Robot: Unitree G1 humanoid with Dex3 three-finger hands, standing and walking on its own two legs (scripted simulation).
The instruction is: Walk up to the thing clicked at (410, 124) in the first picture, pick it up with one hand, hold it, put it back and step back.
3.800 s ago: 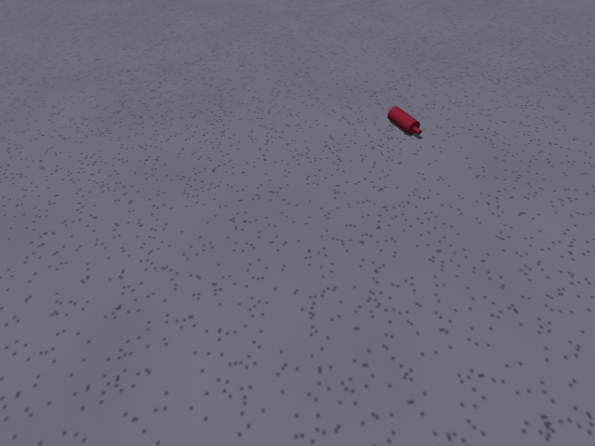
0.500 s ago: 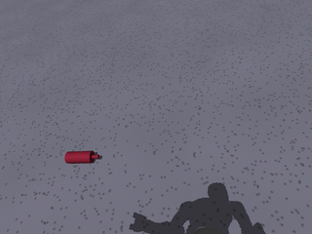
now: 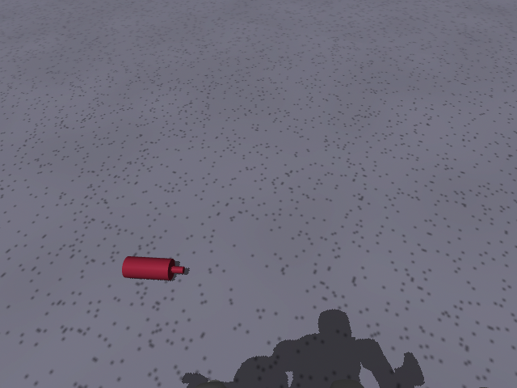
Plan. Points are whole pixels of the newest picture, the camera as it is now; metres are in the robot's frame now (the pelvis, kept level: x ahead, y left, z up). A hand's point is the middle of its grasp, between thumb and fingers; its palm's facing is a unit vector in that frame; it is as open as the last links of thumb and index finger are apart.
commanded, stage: walk up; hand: left
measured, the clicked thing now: (155, 268) +0.66 +0.46 -0.69
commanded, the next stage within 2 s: none
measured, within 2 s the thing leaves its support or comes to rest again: neither
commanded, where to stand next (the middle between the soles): +0.25 +0.18 m, yaw -3 degrees
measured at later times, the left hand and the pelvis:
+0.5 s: hand out of the picture +0.13 +0.42 -0.08, palm faces -0.02 -0.79 -0.61, open 7.4 cm; pelvis +0.08 +0.11 +0.01, yaw -1 degrees
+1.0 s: hand (18, 356) +0.22 +0.47 -0.14, palm faces -0.08 -0.93 -0.36, open 7.4 cm; pelvis +0.13 +0.21 +0.01, yaw -2 degrees
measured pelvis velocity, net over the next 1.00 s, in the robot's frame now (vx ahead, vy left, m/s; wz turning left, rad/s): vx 0.13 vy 0.21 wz -0.04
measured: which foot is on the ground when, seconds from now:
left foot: down 0.00-0.26, up 0.28-0.60, down 0.62-1.00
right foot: up 0.00-0.22, down 0.24-0.66, up 0.68-0.90, down 0.92-1.00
